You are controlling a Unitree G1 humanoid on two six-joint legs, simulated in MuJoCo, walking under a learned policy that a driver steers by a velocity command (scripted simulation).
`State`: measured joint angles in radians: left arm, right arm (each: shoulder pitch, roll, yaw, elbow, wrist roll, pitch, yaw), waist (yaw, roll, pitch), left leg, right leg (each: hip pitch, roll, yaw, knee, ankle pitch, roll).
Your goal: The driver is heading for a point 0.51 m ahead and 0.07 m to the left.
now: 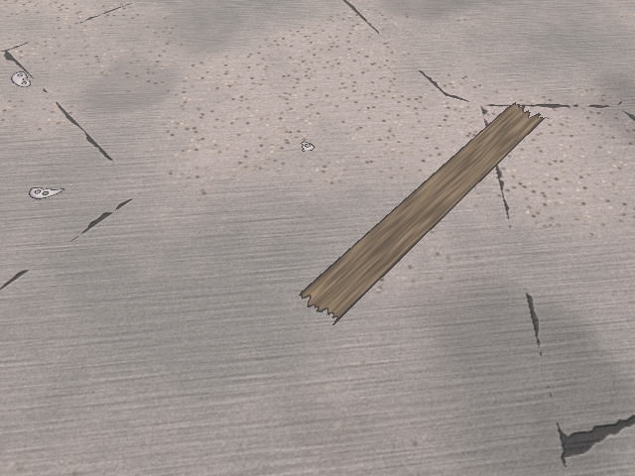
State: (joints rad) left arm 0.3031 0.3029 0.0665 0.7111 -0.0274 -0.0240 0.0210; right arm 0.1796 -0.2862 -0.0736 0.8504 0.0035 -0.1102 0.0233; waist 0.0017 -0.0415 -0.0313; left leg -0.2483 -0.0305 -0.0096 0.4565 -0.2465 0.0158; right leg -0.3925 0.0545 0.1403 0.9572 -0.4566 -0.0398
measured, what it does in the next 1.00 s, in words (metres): walks ahead: right foot, then left foot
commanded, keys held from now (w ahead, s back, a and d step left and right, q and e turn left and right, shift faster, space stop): w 0.30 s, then w+q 0.30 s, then no key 0.40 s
